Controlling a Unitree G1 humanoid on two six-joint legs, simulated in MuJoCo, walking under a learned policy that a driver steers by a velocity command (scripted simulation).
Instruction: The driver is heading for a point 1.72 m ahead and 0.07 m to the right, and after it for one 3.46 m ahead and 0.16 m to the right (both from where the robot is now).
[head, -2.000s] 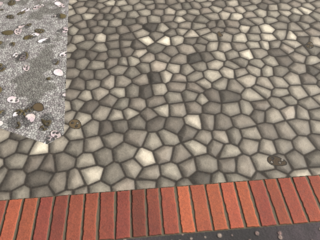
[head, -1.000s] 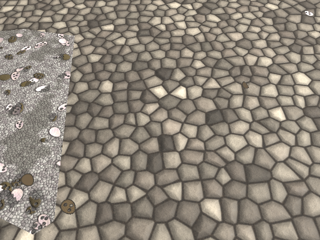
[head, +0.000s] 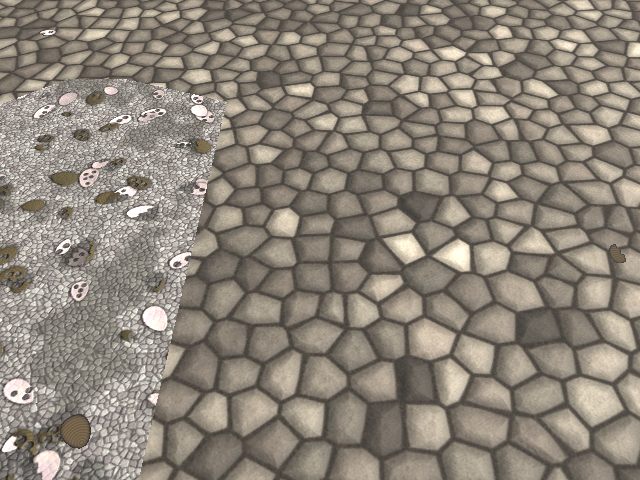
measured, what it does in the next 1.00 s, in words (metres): walks ahead: right foot, then left foot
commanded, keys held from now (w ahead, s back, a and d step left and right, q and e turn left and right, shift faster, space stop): e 0.16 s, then no key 0.16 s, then w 0.68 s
